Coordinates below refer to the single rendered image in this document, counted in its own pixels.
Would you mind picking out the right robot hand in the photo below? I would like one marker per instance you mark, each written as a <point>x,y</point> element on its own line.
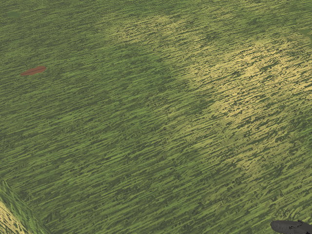
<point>291,227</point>

